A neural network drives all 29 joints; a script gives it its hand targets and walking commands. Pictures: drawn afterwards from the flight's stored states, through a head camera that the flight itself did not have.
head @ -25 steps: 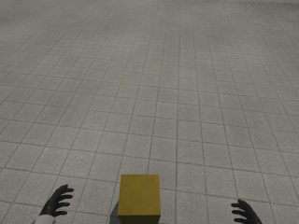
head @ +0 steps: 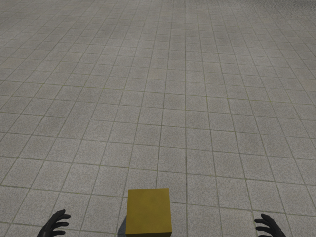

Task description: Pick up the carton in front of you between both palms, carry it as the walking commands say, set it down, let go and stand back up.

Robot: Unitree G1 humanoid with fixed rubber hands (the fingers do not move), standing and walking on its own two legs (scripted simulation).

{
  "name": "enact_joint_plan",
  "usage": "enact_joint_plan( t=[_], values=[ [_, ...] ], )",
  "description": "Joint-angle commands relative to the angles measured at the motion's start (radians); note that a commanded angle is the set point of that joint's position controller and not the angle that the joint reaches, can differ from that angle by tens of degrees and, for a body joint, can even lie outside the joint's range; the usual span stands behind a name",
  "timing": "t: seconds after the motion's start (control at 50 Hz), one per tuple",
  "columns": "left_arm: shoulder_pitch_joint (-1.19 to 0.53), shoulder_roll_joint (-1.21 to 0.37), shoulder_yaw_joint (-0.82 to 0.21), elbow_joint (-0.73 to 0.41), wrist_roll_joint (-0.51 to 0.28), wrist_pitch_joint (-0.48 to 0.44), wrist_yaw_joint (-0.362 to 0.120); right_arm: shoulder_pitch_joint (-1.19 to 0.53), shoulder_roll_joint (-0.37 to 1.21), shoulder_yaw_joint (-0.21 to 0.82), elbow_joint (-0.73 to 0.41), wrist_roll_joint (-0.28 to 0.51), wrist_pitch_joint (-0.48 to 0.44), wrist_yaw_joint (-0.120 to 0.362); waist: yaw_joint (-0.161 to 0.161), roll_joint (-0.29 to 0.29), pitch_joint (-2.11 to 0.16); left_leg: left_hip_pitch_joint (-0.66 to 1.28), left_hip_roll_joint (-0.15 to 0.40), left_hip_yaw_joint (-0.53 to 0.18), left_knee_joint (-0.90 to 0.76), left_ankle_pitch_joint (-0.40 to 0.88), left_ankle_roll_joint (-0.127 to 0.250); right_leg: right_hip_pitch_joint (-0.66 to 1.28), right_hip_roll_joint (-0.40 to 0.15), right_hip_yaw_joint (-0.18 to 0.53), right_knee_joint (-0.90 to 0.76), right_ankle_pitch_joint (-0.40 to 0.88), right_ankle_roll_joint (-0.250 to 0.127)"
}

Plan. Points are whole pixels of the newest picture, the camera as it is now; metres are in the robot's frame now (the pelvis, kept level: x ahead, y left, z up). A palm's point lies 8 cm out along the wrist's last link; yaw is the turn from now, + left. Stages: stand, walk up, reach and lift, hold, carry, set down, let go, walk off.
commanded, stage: stand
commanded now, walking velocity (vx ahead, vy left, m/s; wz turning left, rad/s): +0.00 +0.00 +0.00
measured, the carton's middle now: (149, 216) +0.33 +0.05 -0.65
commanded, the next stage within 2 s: none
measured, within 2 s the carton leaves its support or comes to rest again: neither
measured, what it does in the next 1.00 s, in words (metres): stands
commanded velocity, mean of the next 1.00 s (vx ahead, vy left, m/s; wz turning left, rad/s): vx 0.00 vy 0.00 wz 0.00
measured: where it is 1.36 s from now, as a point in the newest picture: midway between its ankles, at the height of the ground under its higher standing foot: outside the picture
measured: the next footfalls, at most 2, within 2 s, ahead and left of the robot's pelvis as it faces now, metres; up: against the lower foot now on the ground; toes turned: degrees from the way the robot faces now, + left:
none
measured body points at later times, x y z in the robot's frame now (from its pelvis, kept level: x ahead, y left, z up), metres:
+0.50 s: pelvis -0.02 -0.01 +0.01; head -0.03 +0.00 +0.46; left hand +0.08 +0.30 -0.11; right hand +0.10 -0.32 -0.10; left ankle -0.02 +0.10 -0.74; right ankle -0.05 -0.13 -0.74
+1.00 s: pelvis -0.03 +0.00 +0.01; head -0.03 +0.00 +0.46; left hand +0.07 +0.31 -0.11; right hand +0.09 -0.32 -0.10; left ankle -0.02 +0.10 -0.74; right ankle -0.05 -0.13 -0.74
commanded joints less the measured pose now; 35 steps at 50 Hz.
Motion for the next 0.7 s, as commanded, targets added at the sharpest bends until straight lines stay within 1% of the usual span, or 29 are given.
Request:
enact_joint_plan(
  t=[0.0, 0.02, 0.04, 0.06, 0.1, 0.14, 0.16, 0.18, 0.2, 0.22, 0.24, 0.28, 0.3, 0.34, 0.36, 0.38, 0.4, 0.42, 0.44, 0.46, 0.48, 0.5, 0.52, 0.54, 0.56, 0.6, 0.62, 0.64, 0.68],
  values=[
    [-0.012, 0.140, 0.029, -0.035, -0.002, -0.015, 0.004, -0.035, -0.178, -0.038, -0.029, -0.002, -0.010, -0.006, 0.004, 0.008, -0.077, 0.093, 0.138, -0.095, -0.048, 0.428, -0.019, -0.027, -0.096, 0.036, -0.046, 0.346, -0.008],
    [-0.010, 0.147, 0.029, -0.032, -0.002, -0.018, 0.004, -0.033, -0.169, -0.035, -0.025, -0.001, -0.009, -0.005, 0.003, -0.004, -0.068, 0.094, 0.137, -0.101, -0.054, 0.413, -0.019, -0.032, -0.094, 0.034, -0.045, 0.344, -0.010],
    [-0.008, 0.154, 0.031, -0.022, -0.003, -0.017, 0.005, -0.040, -0.173, -0.037, -0.025, 0.000, -0.008, -0.003, 0.003, 0.014, -0.075, 0.094, 0.136, -0.098, -0.057, 0.381, -0.015, -0.027, -0.095, 0.041, -0.059, 0.323, -0.009],
    [-0.018, 0.152, 0.031, -0.017, 0.000, -0.017, 0.004, -0.038, -0.174, -0.034, -0.016, 0.002, -0.008, -0.003, 0.005, 0.017, -0.066, 0.085, 0.131, -0.100, -0.069, 0.346, -0.017, -0.026, -0.099, 0.044, -0.069, 0.303, -0.011],
    [-0.016, 0.158, 0.026, -0.006, -0.003, -0.021, 0.002, -0.041, -0.167, -0.030, -0.002, 0.001, -0.009, -0.001, 0.007, -0.003, -0.045, 0.078, 0.131, -0.102, -0.077, 0.323, -0.018, -0.036, -0.105, 0.050, -0.085, 0.297, -0.012],
    [-0.029, 0.162, 0.023, 0.006, -0.005, -0.023, 0.002, -0.038, -0.176, -0.032, 0.009, 0.001, -0.008, 0.001, -0.001, -0.021, -0.045, 0.084, 0.132, -0.101, -0.085, 0.301, -0.018, -0.036, -0.106, 0.055, -0.097, 0.289, -0.014],
    [-0.029, 0.156, 0.024, 0.015, -0.004, -0.025, 0.002, -0.037, -0.181, -0.033, 0.011, 0.001, -0.011, 0.002, 0.000, 0.006, -0.044, 0.084, 0.127, -0.100, -0.086, 0.296, -0.014, -0.030, -0.110, 0.066, -0.104, 0.289, -0.017],
    [-0.033, 0.167, 0.026, 0.016, -0.002, -0.023, 0.003, -0.040, -0.177, -0.029, 0.022, 0.001, -0.011, 0.003, -0.004, -0.007, -0.039, 0.090, 0.131, -0.103, -0.091, 0.283, -0.013, -0.033, -0.111, 0.061, -0.110, 0.280, -0.017],
    [-0.039, 0.163, 0.026, 0.025, -0.006, -0.023, 0.001, -0.054, -0.182, -0.029, 0.025, -0.003, -0.010, 0.002, 0.002, 0.018, -0.025, 0.072, 0.131, -0.102, -0.097, 0.261, -0.013, -0.029, -0.116, 0.065, -0.121, 0.271, -0.019],
    [-0.030, 0.167, 0.022, 0.029, -0.005, -0.025, 0.001, -0.046, -0.175, -0.026, 0.030, 0.001, -0.009, 0.003, -0.002, -0.003, -0.027, 0.077, 0.130, -0.109, -0.101, 0.249, -0.011, -0.035, -0.118, 0.066, -0.122, 0.266, -0.022],
    [-0.039, 0.167, 0.024, 0.035, -0.005, -0.027, 0.001, -0.045, -0.176, -0.025, 0.039, 0.001, -0.011, 0.004, 0.002, -0.002, -0.027, 0.083, 0.131, -0.111, -0.107, 0.235, -0.012, -0.032, -0.111, 0.066, -0.129, 0.253, -0.016],
    [-0.040, 0.176, 0.025, 0.054, -0.004, -0.025, -0.001, -0.049, -0.185, -0.026, 0.044, 0.001, -0.011, 0.005, -0.007, 0.014, -0.022, 0.087, 0.134, -0.110, -0.111, 0.237, -0.012, -0.034, -0.115, 0.071, -0.142, 0.247, -0.020],
    [-0.042, 0.176, 0.027, 0.055, -0.006, -0.027, -0.002, -0.044, -0.188, -0.026, 0.052, 0.001, -0.011, 0.003, -0.002, 0.019, -0.018, 0.068, 0.133, -0.109, -0.114, 0.219, -0.012, -0.026, -0.117, 0.073, -0.143, 0.241, -0.022],
    [-0.035, 0.179, 0.026, 0.067, -0.004, -0.028, -0.004, -0.047, -0.186, -0.024, 0.062, 0.004, -0.011, 0.006, 0.001, 0.009, -0.016, 0.082, 0.134, -0.114, -0.120, 0.219, -0.016, -0.029, -0.110, 0.063, -0.148, 0.238, -0.018],
    [-0.045, 0.173, 0.025, 0.073, -0.006, -0.028, -0.005, -0.052, -0.187, -0.024, 0.064, 0.003, -0.012, 0.005, 0.000, 0.015, -0.012, 0.071, 0.133, -0.114, -0.125, 0.208, -0.012, -0.028, -0.113, 0.068, -0.149, 0.235, -0.019],
    [-0.042, 0.177, 0.020, 0.077, -0.006, -0.028, -0.006, -0.051, -0.187, -0.022, 0.069, 0.001, -0.014, 0.005, 0.000, -0.006, -0.007, 0.072, 0.139, -0.119, -0.128, 0.196, -0.010, -0.033, -0.115, 0.069, -0.150, 0.222, -0.020],
    [-0.044, 0.171, 0.023, 0.085, -0.007, -0.027, -0.006, -0.044, -0.191, -0.023, 0.072, 0.004, -0.015, 0.006, -0.001, 0.032, -0.013, 0.064, 0.135, -0.114, -0.129, 0.195, -0.010, -0.022, -0.118, 0.071, -0.154, 0.220, -0.022],
    [-0.041, 0.176, 0.022, 0.090, -0.008, -0.030, -0.007, -0.051, -0.190, -0.019, 0.079, 0.003, -0.014, 0.006, 0.005, 0.016, -0.013, 0.068, 0.135, -0.118, -0.135, 0.198, -0.013, -0.021, -0.117, 0.068, -0.149, 0.221, -0.023],
    [-0.050, 0.170, 0.021, 0.091, -0.008, -0.029, -0.009, -0.054, -0.198, -0.020, 0.079, 0.002, -0.017, 0.005, 0.001, 0.025, -0.010, 0.065, 0.139, -0.117, -0.134, 0.190, -0.011, -0.023, -0.118, 0.072, -0.156, 0.209, -0.021],
    [-0.048, 0.173, 0.020, 0.093, -0.008, -0.031, -0.008, -0.054, -0.192, -0.020, 0.087, 0.002, -0.016, 0.006, 0.004, 0.020, -0.010, 0.074, 0.136, -0.125, -0.140, 0.176, -0.015, -0.033, -0.112, 0.073, -0.160, 0.206, -0.021],
    [-0.051, 0.175, 0.021, 0.105, -0.005, -0.030, -0.010, -0.056, -0.196, -0.020, 0.090, 0.000, -0.018, 0.006, 0.004, 0.021, 0.007, 0.063, 0.138, -0.123, -0.140, 0.167, -0.010, -0.032, -0.114, 0.068, -0.163, 0.206, -0.021],
    [-0.053, 0.185, 0.024, 0.109, -0.004, -0.029, -0.008, -0.055, -0.200, -0.019, 0.094, 0.001, -0.016, 0.007, 0.004, 0.003, -0.003, 0.072, 0.139, -0.127, -0.144, 0.178, -0.011, -0.029, -0.113, 0.070, -0.162, 0.201, -0.023],
    [-0.054, 0.182, 0.022, 0.113, -0.004, -0.027, -0.008, -0.058, -0.207, -0.022, 0.094, 0.003, -0.015, 0.008, -0.002, 0.022, -0.011, 0.073, 0.139, -0.125, -0.139, 0.175, -0.009, -0.024, -0.113, 0.069, -0.168, 0.211, -0.022],
    [-0.050, 0.196, 0.026, 0.120, -0.008, -0.027, -0.008, -0.045, -0.207, -0.022, 0.102, 0.005, -0.013, 0.009, 0.000, 0.004, -0.015, 0.084, 0.136, -0.130, -0.148, 0.177, -0.010, -0.018, -0.111, 0.069, -0.167, 0.199, -0.022],
    [-0.053, 0.194, 0.022, 0.122, -0.007, -0.029, -0.008, -0.052, -0.199, -0.019, 0.106, 0.007, -0.015, 0.008, 0.002, 0.014, -0.005, 0.084, 0.141, -0.129, -0.152, 0.195, -0.005, -0.027, -0.119, 0.075, -0.170, 0.202, -0.025],
    [-0.062, 0.194, 0.023, 0.129, -0.007, -0.028, -0.008, -0.046, -0.207, -0.017, 0.112, 0.007, -0.015, 0.008, 0.003, 0.004, -0.005, 0.084, 0.140, -0.129, -0.147, 0.211, -0.013, -0.021, -0.115, 0.064, -0.169, 0.220, -0.020],
    [-0.060, 0.187, 0.021, 0.133, -0.009, -0.027, -0.009, -0.049, -0.209, -0.018, 0.112, 0.007, -0.015, 0.007, 0.007, 0.000, -0.004, 0.076, 0.142, -0.130, -0.146, 0.218, -0.011, -0.009, -0.119, 0.064, -0.167, 0.229, -0.019],
    [-0.055, 0.191, 0.020, 0.138, -0.009, -0.027, -0.008, -0.057, -0.208, -0.016, 0.119, 0.008, -0.015, 0.007, 0.007, 0.016, -0.008, 0.083, 0.143, -0.128, -0.139, 0.221, -0.008, -0.016, -0.118, 0.067, -0.174, 0.229, -0.018],
    [-0.056, 0.198, 0.020, 0.147, -0.011, -0.029, -0.009, -0.047, -0.211, -0.016, 0.129, 0.008, -0.013, 0.008, 0.001, 0.021, -0.007, 0.089, 0.141, -0.128, -0.146, 0.210, -0.008, -0.022, -0.119, 0.074, -0.177, 0.216, -0.022]
  ],
)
